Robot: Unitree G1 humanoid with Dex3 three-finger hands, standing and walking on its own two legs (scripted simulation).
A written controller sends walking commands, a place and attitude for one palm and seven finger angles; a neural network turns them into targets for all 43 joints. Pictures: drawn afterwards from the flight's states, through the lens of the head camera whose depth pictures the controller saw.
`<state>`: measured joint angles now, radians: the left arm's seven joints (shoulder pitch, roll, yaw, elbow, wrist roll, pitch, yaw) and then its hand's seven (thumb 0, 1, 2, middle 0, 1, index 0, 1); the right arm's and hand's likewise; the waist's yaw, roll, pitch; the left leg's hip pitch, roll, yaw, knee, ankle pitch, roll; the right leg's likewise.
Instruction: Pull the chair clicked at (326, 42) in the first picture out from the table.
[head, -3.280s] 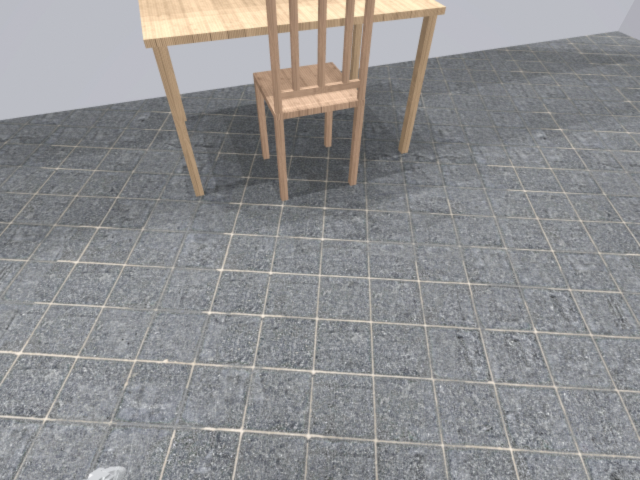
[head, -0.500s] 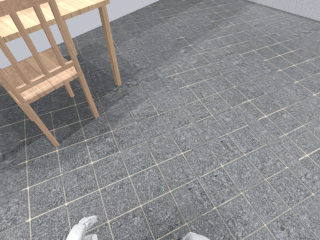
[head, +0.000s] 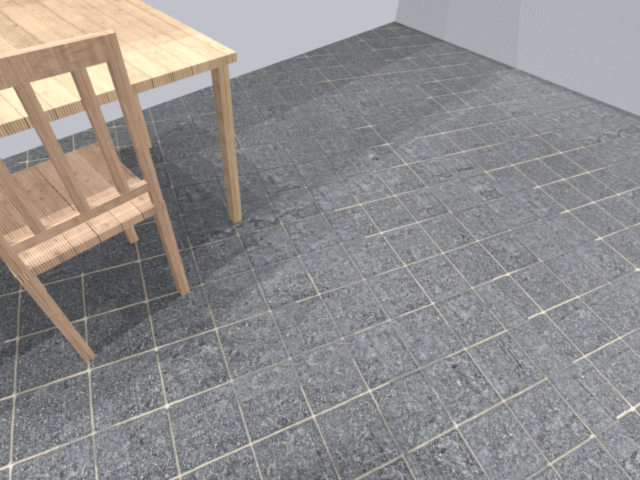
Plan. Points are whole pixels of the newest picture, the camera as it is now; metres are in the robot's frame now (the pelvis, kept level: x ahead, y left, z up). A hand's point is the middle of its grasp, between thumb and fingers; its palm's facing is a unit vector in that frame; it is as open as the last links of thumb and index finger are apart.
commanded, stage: walk to a spot facing it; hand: left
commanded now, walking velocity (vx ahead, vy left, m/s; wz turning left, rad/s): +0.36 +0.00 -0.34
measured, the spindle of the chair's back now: (56, 155) +0.71 +0.61 -0.07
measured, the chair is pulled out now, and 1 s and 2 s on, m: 0.00 0.00 0.00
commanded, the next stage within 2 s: turn to face it in 0.34 s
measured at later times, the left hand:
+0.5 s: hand (268, 356) +0.35 +0.10 -0.17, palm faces -0.12 -0.97 -0.20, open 7.4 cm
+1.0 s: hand (228, 345) +0.36 +0.18 -0.17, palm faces +0.17 -0.96 -0.23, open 7.4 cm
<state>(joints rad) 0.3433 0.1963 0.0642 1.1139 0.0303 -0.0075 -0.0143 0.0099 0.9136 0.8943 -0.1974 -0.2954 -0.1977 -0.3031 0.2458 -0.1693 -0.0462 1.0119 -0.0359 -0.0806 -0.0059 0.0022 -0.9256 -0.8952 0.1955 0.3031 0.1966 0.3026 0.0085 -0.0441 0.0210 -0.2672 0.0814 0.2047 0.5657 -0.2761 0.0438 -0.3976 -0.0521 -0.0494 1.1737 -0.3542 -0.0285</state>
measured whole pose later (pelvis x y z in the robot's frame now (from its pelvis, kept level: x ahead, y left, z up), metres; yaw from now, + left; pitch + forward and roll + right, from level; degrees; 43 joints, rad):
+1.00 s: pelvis +0.33 -0.03 +0.00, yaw +7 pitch +0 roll -1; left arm 0.20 0.22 0.08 0.97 0.02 0.04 0.02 0.01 0.91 0.89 -0.20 -0.30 -0.20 -0.30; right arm 0.17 -0.19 -0.05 0.93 -0.03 0.02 0.00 0.00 -0.91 -0.90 0.20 0.30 0.20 0.30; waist 0.00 -0.02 0.06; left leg -0.36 0.01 0.10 0.54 -0.19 0.07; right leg -0.47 -0.09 -0.06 1.10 -0.43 0.07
